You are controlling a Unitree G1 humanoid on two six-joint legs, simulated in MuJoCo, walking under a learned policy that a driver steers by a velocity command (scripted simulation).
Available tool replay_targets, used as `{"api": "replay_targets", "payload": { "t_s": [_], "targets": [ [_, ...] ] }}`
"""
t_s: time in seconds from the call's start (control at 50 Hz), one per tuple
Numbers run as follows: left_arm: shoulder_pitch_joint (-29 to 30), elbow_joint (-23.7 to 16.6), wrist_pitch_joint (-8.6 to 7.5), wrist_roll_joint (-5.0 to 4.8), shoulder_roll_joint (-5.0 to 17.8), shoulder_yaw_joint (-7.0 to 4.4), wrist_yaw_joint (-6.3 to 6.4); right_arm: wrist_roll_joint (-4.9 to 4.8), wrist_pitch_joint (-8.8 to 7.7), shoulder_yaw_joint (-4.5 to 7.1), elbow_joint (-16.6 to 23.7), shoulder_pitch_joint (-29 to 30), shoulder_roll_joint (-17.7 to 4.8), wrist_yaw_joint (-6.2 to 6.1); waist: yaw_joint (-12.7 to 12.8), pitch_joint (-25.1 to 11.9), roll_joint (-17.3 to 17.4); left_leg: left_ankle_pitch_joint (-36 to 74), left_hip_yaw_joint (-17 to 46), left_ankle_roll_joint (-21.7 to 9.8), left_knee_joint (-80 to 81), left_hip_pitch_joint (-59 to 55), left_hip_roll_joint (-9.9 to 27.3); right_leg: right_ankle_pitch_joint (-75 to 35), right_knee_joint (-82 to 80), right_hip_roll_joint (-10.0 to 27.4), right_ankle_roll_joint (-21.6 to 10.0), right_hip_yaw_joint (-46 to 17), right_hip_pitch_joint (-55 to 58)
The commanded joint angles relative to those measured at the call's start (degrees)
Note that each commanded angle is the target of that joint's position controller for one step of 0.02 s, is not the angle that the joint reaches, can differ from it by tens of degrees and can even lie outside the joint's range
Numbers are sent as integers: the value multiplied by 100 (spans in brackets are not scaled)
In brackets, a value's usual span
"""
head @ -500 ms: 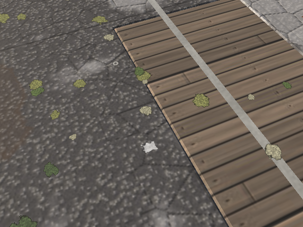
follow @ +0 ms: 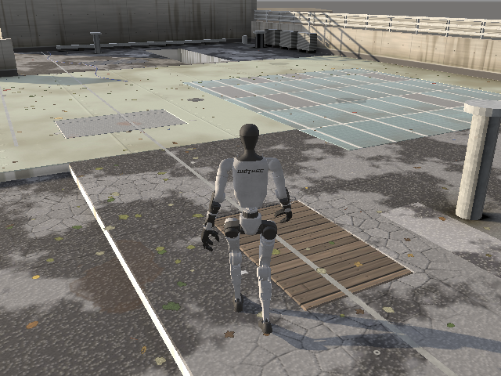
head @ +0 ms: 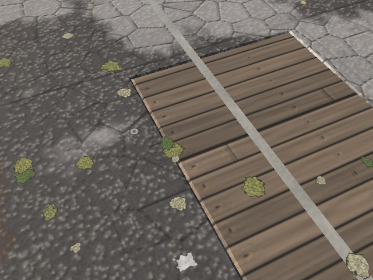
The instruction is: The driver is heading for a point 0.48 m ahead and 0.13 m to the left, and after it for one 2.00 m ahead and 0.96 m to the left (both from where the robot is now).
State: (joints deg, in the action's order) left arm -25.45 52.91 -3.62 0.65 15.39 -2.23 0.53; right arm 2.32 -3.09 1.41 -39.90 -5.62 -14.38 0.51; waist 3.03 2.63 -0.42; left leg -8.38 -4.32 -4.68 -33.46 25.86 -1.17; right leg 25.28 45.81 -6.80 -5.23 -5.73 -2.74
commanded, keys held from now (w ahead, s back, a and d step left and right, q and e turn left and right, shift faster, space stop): w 0.04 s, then w+q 0.50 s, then q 0.46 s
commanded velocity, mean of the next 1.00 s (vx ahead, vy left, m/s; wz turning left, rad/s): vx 0.37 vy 0.00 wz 0.41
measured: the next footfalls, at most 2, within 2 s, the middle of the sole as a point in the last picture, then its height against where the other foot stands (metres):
right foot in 0.46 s outside the picture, level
left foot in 0.92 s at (155, 268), level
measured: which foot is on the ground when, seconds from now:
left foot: down 0.00-0.46, up 0.48-0.90, down 0.92-1.00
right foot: up 0.00-0.44, down 0.46-0.90, up 0.92-1.00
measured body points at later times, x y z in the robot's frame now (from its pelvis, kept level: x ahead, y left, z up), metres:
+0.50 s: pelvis +0.26 -0.01 +0.01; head +0.30 -0.02 +0.45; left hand +0.44 +0.24 -0.08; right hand +0.28 -0.29 -0.13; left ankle +0.11 +0.08 -0.69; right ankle +0.37 -0.10 -0.72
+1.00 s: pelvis +0.41 +0.05 +0.00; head +0.45 +0.08 +0.45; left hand +0.35 +0.32 -0.14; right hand +0.68 -0.11 -0.10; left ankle +0.46 +0.14 -0.72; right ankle +0.40 -0.10 -0.65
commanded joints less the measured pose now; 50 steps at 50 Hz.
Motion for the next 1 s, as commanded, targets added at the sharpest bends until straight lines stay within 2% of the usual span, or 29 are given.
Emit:
{"api": "replay_targets", "payload": {
  "t_s": [0.02,0.04,0.06,0.08,0.12,0.16,0.22,0.28,0.34,0.38,0.42,0.44,0.46,0.48,0.5,0.52,0.54,0.58,0.62,0.68,0.76,0.86,0.88,0.9,0.92,0.94,0.96,0.98,1.0],
  "targets": [
    [27,-487,-106,64,679,-139,-15,-145,26,371,-202,-1448,-989,-14,-532,-734,462,-919,3684,-1236,1754,-3082,2274,-299,3015,354,25,-188,-3189],
    [346,-541,-105,85,612,-97,-53,-128,-9,297,-200,-1162,-681,21,-480,-385,91,-468,3010,-1096,1903,-2486,2002,-593,2723,567,21,-98,-3093],
    [490,-587,-67,120,536,-91,-91,-130,-45,252,-284,-1121,-576,23,-361,-169,197,32,2518,-951,2017,-2105,1701,-697,2415,754,41,44,-2973],
    [458,-606,-5,188,475,-69,-129,-157,-76,215,-389,-1125,-496,23,-225,-121,369,416,2168,-837,2127,-1810,1458,-766,2148,879,109,134,-2758],
    [437,-590,67,231,332,-25,-189,-200,-158,222,-554,-1342,-547,51,-160,-203,465,1193,1894,-885,2201,-1722,1268,-860,1850,926,248,320,-2655],
    [747,-698,91,231,240,21,-216,-230,-182,264,-686,-1532,-675,46,-161,-118,426,1335,1701,-966,2341,-1662,1164,-1058,1398,1023,423,453,-2886],
    [1629,-989,91,193,172,92,-222,-241,-137,292,-809,-1738,-717,25,-326,104,416,1230,1510,-900,2461,-1581,948,-1672,281,1077,655,596,-3117],
    [2292,-1177,64,136,129,147,-226,-233,-109,336,-898,-2005,-791,14,-545,52,463,1453,1472,-749,2267,-1654,846,-2238,-619,941,743,670,-2877],
    [2694,-1332,17,80,200,148,-188,-182,-65,368,-934,-2194,-852,-5,-679,-45,494,1752,1682,-681,1915,-1891,939,-2279,-1019,808,735,643,-2682],
    [2664,-1379,-37,61,311,116,-159,-149,-34,403,-889,-2107,-928,-39,-595,-79,552,1793,1927,-595,1651,-1968,1040,-1972,-1299,758,646,541,-2364],
    [2008,-1210,-115,66,470,39,-108,-142,-27,446,-807,-1865,-1019,-57,-253,-274,525,1905,2058,-449,1066,-1814,977,-1642,-1791,613,493,540,-1375],
    [1327,-1018,-198,134,671,-47,-41,-174,-52,429,-786,-1829,-934,-33,46,-645,186,1849,1834,-320,131,-1532,643,-1629,-2132,762,331,386,-374],
    [395,-970,-253,284,1135,-166,52,-240,-98,339,-561,-1733,-591,-8,420,-1482,-523,713,1400,-156,-1450,-843,238,-591,-2378,2081,-5,-911,879],
    [322,-970,-136,298,1620,-300,82,-392,-73,239,-358,-2329,-116,-22,112,-1968,-1708,-2359,719,-2,-2833,823,-537,6,-2981,3355,-624,-3171,1931],
    [590,-999,-50,211,1146,-249,71,-220,44,330,-541,-2225,-655,-74,38,-1458,-901,-2235,807,-57,-3471,1339,-96,673,-3098,3222,-721,-3377,1372],
    [956,-1077,-58,165,642,-122,48,-164,73,365,-548,-1859,-713,-27,-38,-761,-324,-1661,903,-58,-3496,1331,132,411,-3175,2884,-575,-2508,687],
    [1172,-1055,-88,154,436,-70,23,-158,82,348,-513,-1666,-578,28,-146,-427,-280,-1290,869,2,-3327,1179,301,-462,-3321,2600,-457,-1720,189],
    [1221,-964,-172,102,291,-24,46,-50,221,365,-519,-1635,-494,89,-356,-160,-565,-1144,754,193,-3156,841,416,-2674,-3308,2255,-294,-600,-338],
    [1093,-886,-264,46,330,-44,29,-48,330,368,-473,-1626,-413,105,-475,-342,-517,-1071,651,330,-3197,705,326,-4726,-3083,2231,-368,4,-351],
    [1089,-826,-239,4,452,-96,45,-52,401,333,-238,-1141,-332,162,-487,-321,-625,-608,503,472,-2669,952,337,-5341,-3078,2200,-418,649,-311],
    [1149,-795,-118,10,548,-139,65,-65,405,210,16,-539,-192,275,-370,-293,-714,290,151,410,-1161,254,311,-5012,-2965,1984,-293,1401,-601],
    [972,-732,34,-27,837,-283,91,10,380,280,190,-431,-462,271,-296,-434,-662,-263,-66,61,-203,-309,92,-5094,-1924,2232,-129,1472,-166],
    [984,-732,93,-43,862,-300,109,45,331,313,135,-706,-508,246,-421,-583,-516,-228,-88,-53,154,-670,-30,-5018,-1265,2164,-48,1550,-168],
    [855,-709,146,-36,831,-295,102,104,243,366,-20,-1189,-618,176,-641,-893,-47,500,9,-196,719,-1360,-139,-4455,-219,1914,172,1705,-362],
    [504,-865,183,31,636,-239,82,117,167,515,9,-1552,-1243,79,-678,-1346,974,2784,1553,-527,698,-2500,1154,-1984,1363,1533,476,1815,-1504],
    [339,-1137,301,18,389,-174,62,-115,250,678,117,-1559,-1859,49,-519,-1867,1700,4510,3739,-1708,896,-3257,2457,1534,2727,392,711,1304,-2943],
    [566,-1038,417,159,537,-189,78,-340,339,656,117,-1647,-1585,28,-703,-1965,655,3664,3390,-1768,1007,-3105,2273,1295,3017,774,724,455,-3039],
    [865,-1104,440,81,488,-176,72,-282,407,572,141,-1281,-1316,-21,-602,-1296,592,2748,2965,-1660,1177,-2488,2014,822,2973,851,714,425,-3231],
    [1088,-1095,422,73,474,-169,90,-224,464,477,153,-915,-1008,-61,-449,-697,357,2048,2550,-1333,1423,-1870,1592,331,2517,1008,711,370,-3235]
  ]
}}
Keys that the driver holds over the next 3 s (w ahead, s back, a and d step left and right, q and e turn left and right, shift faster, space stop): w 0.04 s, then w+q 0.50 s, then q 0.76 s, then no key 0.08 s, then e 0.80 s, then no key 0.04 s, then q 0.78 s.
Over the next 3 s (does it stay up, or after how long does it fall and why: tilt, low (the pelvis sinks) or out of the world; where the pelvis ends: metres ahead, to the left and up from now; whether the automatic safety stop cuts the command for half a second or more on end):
stays up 0.42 0.00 0.03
